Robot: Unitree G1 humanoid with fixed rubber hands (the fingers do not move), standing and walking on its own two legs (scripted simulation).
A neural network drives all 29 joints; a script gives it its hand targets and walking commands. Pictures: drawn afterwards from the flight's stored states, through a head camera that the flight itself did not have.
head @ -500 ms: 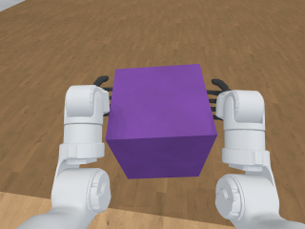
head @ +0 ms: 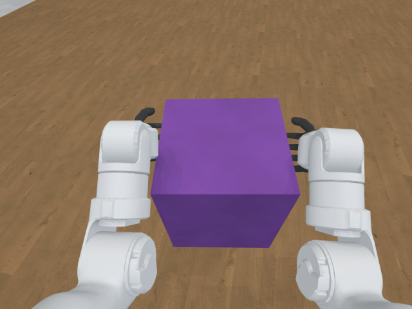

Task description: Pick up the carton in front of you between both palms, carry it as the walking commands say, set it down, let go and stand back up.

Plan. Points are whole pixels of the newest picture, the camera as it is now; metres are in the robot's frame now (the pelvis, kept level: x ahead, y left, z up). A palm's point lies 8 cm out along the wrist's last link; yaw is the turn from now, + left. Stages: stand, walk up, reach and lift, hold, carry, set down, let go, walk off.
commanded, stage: carry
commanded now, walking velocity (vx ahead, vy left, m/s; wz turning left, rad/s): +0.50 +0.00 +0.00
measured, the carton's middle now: (221, 179) +0.38 +0.02 +0.06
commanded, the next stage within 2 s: none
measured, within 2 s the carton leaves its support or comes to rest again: neither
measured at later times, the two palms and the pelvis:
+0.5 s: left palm (172, 50) +0.69 +0.16 +0.18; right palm (288, 67) +0.65 -0.13 +0.17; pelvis +0.29 +0.04 +0.03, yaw -1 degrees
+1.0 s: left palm (192, 36) +0.91 +0.14 +0.13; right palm (279, 45) +0.91 -0.15 +0.11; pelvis +0.61 -0.01 +0.04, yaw +1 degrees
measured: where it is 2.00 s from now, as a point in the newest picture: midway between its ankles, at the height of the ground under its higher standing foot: (221, 207)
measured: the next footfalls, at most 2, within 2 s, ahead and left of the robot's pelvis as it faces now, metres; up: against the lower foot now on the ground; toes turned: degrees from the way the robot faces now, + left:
left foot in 0.28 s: +0.32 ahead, +0.11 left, +0.00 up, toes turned +5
right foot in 0.72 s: +0.61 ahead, -0.09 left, +0.00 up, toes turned -9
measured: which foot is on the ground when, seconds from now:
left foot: up 0.00-0.26, down 0.28-0.72, up 0.74-1.00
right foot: down 0.00-0.30, up 0.32-0.70, down 0.72-1.00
